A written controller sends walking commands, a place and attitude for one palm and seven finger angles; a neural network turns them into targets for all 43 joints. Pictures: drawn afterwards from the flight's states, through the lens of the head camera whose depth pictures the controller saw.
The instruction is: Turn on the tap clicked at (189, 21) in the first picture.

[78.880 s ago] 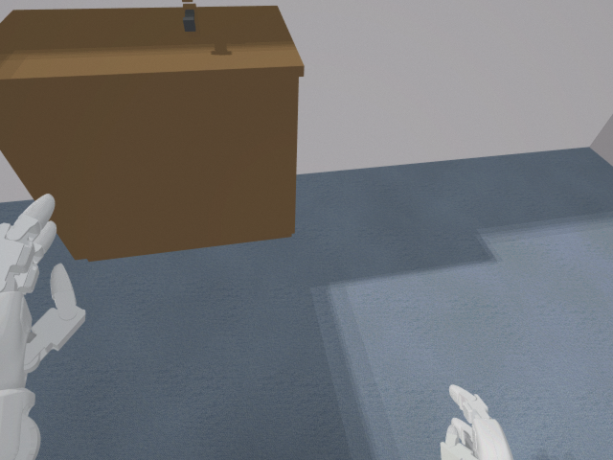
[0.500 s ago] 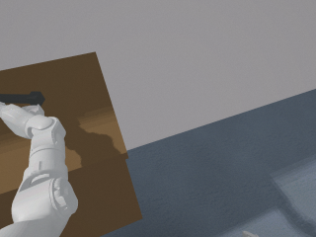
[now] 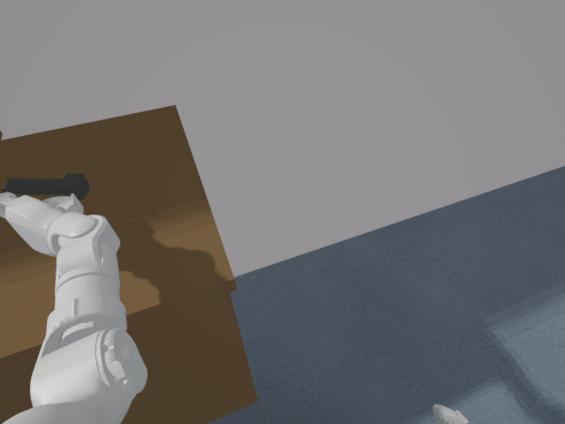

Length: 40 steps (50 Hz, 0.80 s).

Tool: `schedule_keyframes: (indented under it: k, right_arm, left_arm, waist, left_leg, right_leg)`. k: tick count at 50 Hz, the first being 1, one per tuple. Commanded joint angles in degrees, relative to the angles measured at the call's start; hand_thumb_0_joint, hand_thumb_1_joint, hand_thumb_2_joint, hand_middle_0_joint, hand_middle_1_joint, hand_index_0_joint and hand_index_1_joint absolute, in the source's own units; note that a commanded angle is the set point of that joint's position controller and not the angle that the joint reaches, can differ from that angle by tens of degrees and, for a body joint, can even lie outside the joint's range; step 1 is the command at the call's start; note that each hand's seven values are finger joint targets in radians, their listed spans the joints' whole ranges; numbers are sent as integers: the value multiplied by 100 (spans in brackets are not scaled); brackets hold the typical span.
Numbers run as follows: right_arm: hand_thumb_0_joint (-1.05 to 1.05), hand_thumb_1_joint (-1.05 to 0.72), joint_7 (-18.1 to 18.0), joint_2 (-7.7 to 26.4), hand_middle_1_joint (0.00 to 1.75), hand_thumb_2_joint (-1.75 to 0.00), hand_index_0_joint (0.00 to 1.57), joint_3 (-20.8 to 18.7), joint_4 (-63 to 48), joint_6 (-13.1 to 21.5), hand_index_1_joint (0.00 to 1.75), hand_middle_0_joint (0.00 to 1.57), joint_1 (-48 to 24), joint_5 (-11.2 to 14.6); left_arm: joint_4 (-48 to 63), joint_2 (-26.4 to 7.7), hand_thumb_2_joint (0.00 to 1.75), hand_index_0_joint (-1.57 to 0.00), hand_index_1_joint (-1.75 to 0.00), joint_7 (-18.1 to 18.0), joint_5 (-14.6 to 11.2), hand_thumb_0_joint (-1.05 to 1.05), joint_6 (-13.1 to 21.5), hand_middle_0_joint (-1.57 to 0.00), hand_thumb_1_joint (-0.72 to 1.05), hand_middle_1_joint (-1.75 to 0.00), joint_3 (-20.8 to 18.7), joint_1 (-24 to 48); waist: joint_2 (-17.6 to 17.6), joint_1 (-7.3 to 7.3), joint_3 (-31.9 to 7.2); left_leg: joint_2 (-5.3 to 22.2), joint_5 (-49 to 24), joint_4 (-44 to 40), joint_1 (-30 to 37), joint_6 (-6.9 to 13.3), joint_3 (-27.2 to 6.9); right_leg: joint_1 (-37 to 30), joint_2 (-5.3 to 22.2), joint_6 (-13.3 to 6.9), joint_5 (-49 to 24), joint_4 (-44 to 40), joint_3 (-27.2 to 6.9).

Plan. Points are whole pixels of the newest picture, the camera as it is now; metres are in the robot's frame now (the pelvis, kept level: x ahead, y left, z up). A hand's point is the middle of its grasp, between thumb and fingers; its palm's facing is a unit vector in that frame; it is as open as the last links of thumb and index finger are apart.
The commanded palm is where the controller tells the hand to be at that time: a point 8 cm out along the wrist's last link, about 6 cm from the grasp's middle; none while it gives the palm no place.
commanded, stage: lift the hand up off the lever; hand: left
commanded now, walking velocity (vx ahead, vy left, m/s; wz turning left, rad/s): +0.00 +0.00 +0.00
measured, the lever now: (75, 186) +0.44 +0.30 +0.13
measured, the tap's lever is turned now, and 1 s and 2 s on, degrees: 67 67 67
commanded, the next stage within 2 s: draw the hand back beside the body in 0.78 s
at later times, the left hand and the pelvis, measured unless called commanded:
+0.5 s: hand (64, 198) +0.40 +0.30 +0.14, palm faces +0.88 -0.48 -0.04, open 7.9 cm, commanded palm +0.37 +0.33 +0.20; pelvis +0.00 +0.02 +0.01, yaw +0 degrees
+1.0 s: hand (61, 199) +0.40 +0.30 +0.14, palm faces +0.82 -0.58 +0.03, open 8.1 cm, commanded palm +0.35 +0.32 +0.20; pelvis +0.01 +0.02 +0.01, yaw -1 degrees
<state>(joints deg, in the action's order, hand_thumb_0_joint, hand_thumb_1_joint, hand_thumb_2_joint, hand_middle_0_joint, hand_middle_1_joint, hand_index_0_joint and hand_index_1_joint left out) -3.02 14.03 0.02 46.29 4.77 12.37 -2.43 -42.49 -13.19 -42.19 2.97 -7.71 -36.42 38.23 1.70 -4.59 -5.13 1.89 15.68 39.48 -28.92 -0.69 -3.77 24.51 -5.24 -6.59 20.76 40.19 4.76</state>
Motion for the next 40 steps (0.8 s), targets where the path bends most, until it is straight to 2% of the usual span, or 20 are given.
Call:
schedule_keyframes:
  k: [1, 3, 5, 7, 10, 12, 15, 18, 20, 21, 22, 26, 29, 31, 32, 35, 36, 38, 40]
  right_arm:
    - [0, -90, -54, 669, 30, -90, 20, -238, -683, 263, 30, 20, -416, 3]
    - [0, -90, -56, 668, 30, -90, 20, -241, -683, 283, 30, 20, -436, -7]
    - [0, -90, -54, 661, 30, -90, 20, -240, -674, 298, 30, 20, -439, -16]
    - [0, -90, -53, 642, 30, -90, 20, -239, -675, 302, 30, 20, -479, -12]
    - [0, -90, -55, 640, 30, -90, 20, -240, -694, 350, 30, 20, -469, -30]
    - [0, -90, -57, 617, 30, -90, 20, -229, -694, 377, 30, 20, -560, -25]
    - [0, -90, -79, 635, 30, -90, 20, -235, -674, 366, 30, 20, -518, -12]
    - [0, -90, -83, 625, 30, -90, 20, -224, -699, 383, 30, 20, -610, -28]
    - [0, -90, -88, 616, 30, -90, 20, -222, -678, 399, 30, 20, -626, -34]
    - [0, -90, -83, 598, 30, -90, 20, -224, -656, 387, 30, 20, -676, -43]
    - [0, -90, -77, 591, 30, -90, 20, -203, -665, 420, 30, 20, -668, -42]
    - [0, -90, -60, 603, 30, -90, 20, -216, -598, 421, 30, 20, -725, -74]
    - [0, -90, -62, 604, 30, -90, 20, -214, -611, 438, 30, 20, -715, -75]
    - [0, -90, -67, 606, 30, -90, 20, -224, -576, 410, 30, 20, -716, -92]
    - [0, -90, -70, 594, 30, -90, 20, -215, -619, 421, 30, 20, -707, -85]
    - [0, -90, -60, 587, 30, -90, 20, -239, -649, 391, 30, 20, -691, -95]
    - [0, -90, -56, 581, 30, -90, 20, -232, -641, 369, 30, 20, -727, -105]
    - [0, -90, -41, 572, 30, -90, 20, -226, -659, 383, 30, 20, -730, -98]
    - [0, -90, -34, 578, 30, -90, 20, -224, -658, 385, 30, 20, -744, -102]
  left_arm:
    - [2743, -3432, 90, -15, -15, 132, 650, 0, 912, -15, 90, -15, 550, 4043]
    - [2709, -3380, 90, -15, -15, 108, 667, 0, 893, -15, 90, -15, 580, 3927]
    - [2873, -3311, 90, -15, -15, 85, 673, 0, 877, -15, 90, -15, 650, 4019]
    - [2982, -3294, 90, -15, -15, 65, 688, 0, 869, -15, 90, -15, 669, 4081]
    - [3202, -3227, 90, -15, -15, 33, 677, 0, 857, -15, 90, -15, 677, 4092]
    - [3211, -3005, 90, -15, -15, 57, 670, 0, 820, -15, 90, -15, 835, 4086]
    - [2909, -2809, 90, -15, -15, 120, 556, 0, 623, -15, 90, -15, 860, 3793]
    - [3299, -2865, 90, -15, -15, 88, 598, 0, 587, -15, 90, -15, 902, 4163]
    - [3345, -2801, 90, -15, -15, 46, 568, 0, 574, -15, 90, -15, 921, 4158]
    - [3343, -2755, 90, -15, -15, 39, 554, 0, 566, -15, 90, -15, 931, 4149]
    - [3384, -2632, 90, -15, -15, 30, 550, 0, 572, -15, 90, -15, 1040, 4203]
    - [3343, -2695, 90, -15, -15, -22, 599, 0, 531, -15, 90, -15, 999, 4278]
    - [3441, -2671, 90, -15, -15, -47, 608, 0, 523, -15, 90, -15, 1024, 4259]
    - [3443, -2675, 90, -15, -15, -50, 620, 0, 492, -15, 90, -15, 980, 4257]
    - [3517, -2590, 90, -15, -15, -44, 626, 0, 499, -15, 90, -15, 1057, 4238]
    - [3708, -2579, 90, -15, -15, -65, 663, 0, 453, -15, 90, -15, 990, 4076]
    - [3733, -2513, 90, -15, -15, -46, 651, 0, 433, -15, 90, -15, 1011, 4057]
    - [3734, -2415, 90, -15, -15, -39, 671, 0, 401, -15, 90, -15, 1076, 3982]
    - [3795, -2405, 90, -15, -15, -46, 695, 0, 379, -15, 90, -15, 1089, 3996]
  waist:
    - [530, 181, -1937]
    - [504, 195, -1901]
    - [603, 188, -2044]
    - [744, 205, -2038]
    - [661, 211, -2167]
    - [715, 195, -1985]
    - [512, 182, -1914]
    - [666, 217, -1975]
    - [571, 217, -1980]
    - [706, 241, -1927]
    - [608, 224, -1841]
    - [728, 275, -1886]
    - [625, 280, -1962]
    - [725, 310, -2059]
    - [618, 301, -2066]
    - [690, 331, -2275]
    - [762, 348, -2188]
    - [676, 331, -2081]
    - [730, 335, -2102]
  left_leg:
    - [-123, -342, -212, 334, 305, 151]
    - [-126, -325, -216, 377, 314, 174]
    - [-133, -381, -198, 445, 309, 183]
    - [-118, -397, -262, 569, 307, 190]
    - [-143, -559, -289, 701, 307, 199]
    - [-134, -489, -353, 815, 316, 242]
    - [-168, -504, -395, 811, 299, 226]
    - [-163, -515, -477, 1003, 306, 233]
    - [-155, -532, -480, 1047, 309, 244]
    - [-155, -473, -517, 1070, 292, 213]
    - [-153, -467, -556, 1097, 304, 226]
    - [-133, -362, -601, 1201, 285, 203]
    - [-132, -518, -628, 1302, 298, 230]
    - [-142, -607, -639, 1375, 284, 231]
    - [-143, -718, -640, 1412, 300, 250]
    - [-167, -1149, -588, 1534, 282, 294]
    - [-172, -1169, -630, 1594, 272, 267]
    - [-174, -1204, -635, 1597, 280, 280]
    - [-175, -1250, -632, 1624, 276, 290]
  right_leg:
    - [-1184, 943, 832, -1343, -1089, -1317]
    - [-1117, 920, 833, -1282, -1105, -1310]
    - [-1167, 937, 830, -1435, -1074, -1335]
    - [-1122, 890, 775, -1290, -1082, -1241]
    - [-1186, 845, 755, -1581, -1015, -1166]
    - [-1012, 789, 736, -1303, -1074, -1061]
    - [-1072, 768, 739, -1402, -1117, -1016]
    - [-1036, 749, 697, -1159, -1169, -955]
    - [-1063, 748, 705, -1212, -1196, -968]
    - [-1031, 726, 674, -988, -1227, -918]
    - [-961, 699, 667, -917, -1227, -868]
    - [-934, 664, 618, -528, -1288, -798]
    - [-998, 655, 607, -843, -1241, -773]
    - [-1094, 656, 595, -989, -1205, -728]
    - [-1095, 654, 603, -1188, -1170, -723]
    - [-1253, 657, 592, -1895, -1028, -687]
    - [-1217, 622, 563, -1804, -1029, -596]
    - [-1136, 601, 563, -1837, -1034, -589]
    - [-1153, 609, 557, -1908, -1033, -607]
